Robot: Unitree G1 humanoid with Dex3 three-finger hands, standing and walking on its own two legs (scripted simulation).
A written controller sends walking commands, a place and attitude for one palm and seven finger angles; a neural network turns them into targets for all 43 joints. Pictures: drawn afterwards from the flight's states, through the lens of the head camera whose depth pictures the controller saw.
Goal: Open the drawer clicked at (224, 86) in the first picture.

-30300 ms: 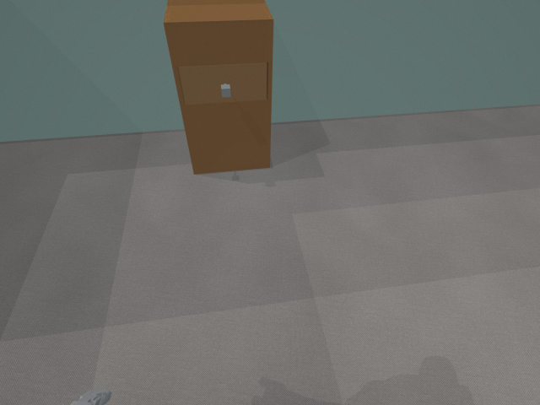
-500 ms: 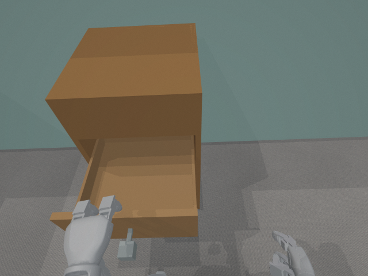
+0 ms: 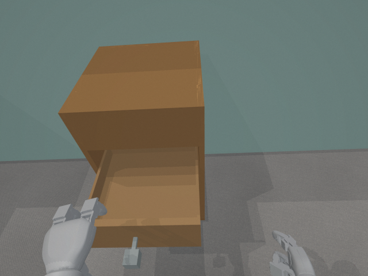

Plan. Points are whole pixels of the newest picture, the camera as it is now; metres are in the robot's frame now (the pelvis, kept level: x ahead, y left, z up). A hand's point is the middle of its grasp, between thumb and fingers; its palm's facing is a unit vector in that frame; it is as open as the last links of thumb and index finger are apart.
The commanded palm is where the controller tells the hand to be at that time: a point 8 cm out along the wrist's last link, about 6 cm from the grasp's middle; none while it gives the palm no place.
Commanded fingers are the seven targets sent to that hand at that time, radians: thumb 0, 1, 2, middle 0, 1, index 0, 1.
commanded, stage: draw the hand back to the body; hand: left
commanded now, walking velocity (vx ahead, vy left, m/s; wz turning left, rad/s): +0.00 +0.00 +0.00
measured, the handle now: (133, 251) +0.24 +0.19 -0.20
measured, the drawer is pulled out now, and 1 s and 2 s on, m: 0.27 0.27 0.27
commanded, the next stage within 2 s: step back with the hand held close in 1.22 s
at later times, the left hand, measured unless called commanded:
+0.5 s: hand (75, 214) +0.20 +0.20 +0.13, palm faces +0.32 -0.87 -0.38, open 13.0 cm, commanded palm +0.14 +0.25 +0.16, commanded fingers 0.00 0.03 0.52 -0.26 -0.86 -0.26 -0.86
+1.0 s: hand (28, 183) +0.20 +0.24 +0.21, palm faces +0.45 -0.79 -0.42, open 8.8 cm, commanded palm +0.15 +0.28 +0.22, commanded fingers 0.00 0.90 0.90 -0.20 -0.30 -0.20 -0.30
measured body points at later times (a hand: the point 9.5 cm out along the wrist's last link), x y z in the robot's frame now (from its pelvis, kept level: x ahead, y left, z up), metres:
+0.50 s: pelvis +0.02 -0.01 +0.03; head +0.00 -0.03 +0.48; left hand +0.17 +0.24 +0.15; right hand +0.20 -0.21 -0.05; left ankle +0.01 +0.12 -0.69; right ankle -0.02 -0.10 -0.69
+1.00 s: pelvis +0.03 -0.01 +0.05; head +0.02 -0.04 +0.49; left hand +0.17 +0.28 +0.24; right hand +0.25 -0.21 -0.03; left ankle +0.01 +0.12 -0.69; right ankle -0.02 -0.10 -0.69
